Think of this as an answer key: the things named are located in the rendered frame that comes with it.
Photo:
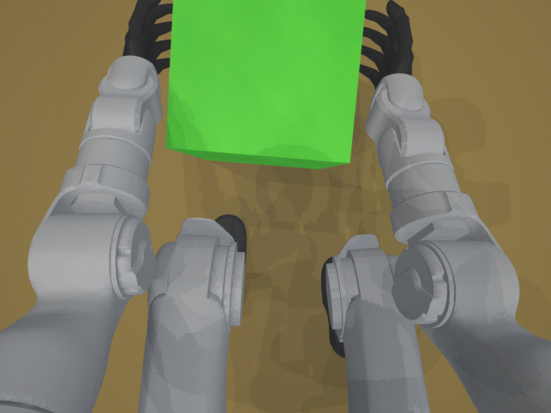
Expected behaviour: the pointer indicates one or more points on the carton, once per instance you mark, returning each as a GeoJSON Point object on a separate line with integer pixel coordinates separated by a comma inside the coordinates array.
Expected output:
{"type": "Point", "coordinates": [269, 82]}

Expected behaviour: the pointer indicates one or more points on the robot right upper arm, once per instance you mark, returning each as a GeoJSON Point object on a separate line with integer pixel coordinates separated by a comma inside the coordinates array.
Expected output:
{"type": "Point", "coordinates": [464, 296]}

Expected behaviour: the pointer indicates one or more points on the left robot forearm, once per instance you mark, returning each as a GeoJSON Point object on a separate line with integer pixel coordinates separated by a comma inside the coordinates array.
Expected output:
{"type": "Point", "coordinates": [115, 152]}

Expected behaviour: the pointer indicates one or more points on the right robot shin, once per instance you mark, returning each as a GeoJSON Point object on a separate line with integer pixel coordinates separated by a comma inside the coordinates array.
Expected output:
{"type": "Point", "coordinates": [364, 241]}

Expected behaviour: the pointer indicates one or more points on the robot left upper arm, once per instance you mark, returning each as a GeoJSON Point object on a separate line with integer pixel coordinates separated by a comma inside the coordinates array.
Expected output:
{"type": "Point", "coordinates": [85, 267]}

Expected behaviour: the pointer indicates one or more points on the robot right hand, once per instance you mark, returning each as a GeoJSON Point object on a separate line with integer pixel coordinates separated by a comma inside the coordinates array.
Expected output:
{"type": "Point", "coordinates": [396, 46]}

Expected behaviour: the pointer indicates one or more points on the robot left hand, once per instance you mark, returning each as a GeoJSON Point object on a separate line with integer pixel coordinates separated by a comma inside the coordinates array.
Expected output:
{"type": "Point", "coordinates": [142, 33]}

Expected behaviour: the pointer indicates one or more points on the right robot forearm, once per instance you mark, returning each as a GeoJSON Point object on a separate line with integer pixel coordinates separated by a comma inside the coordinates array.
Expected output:
{"type": "Point", "coordinates": [426, 198]}

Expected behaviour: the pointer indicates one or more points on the left robot foot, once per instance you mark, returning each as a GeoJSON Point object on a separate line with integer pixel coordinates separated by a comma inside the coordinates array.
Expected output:
{"type": "Point", "coordinates": [236, 228]}

